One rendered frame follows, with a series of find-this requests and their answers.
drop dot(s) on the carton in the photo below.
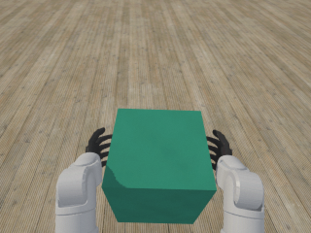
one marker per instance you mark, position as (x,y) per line
(159,168)

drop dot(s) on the left robot hand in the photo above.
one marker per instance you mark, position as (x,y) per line
(95,141)

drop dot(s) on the robot left forearm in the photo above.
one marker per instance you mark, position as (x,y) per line
(75,195)

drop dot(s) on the right robot hand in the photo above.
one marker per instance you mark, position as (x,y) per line
(222,147)

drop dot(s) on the robot right forearm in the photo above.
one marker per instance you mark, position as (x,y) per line
(243,203)

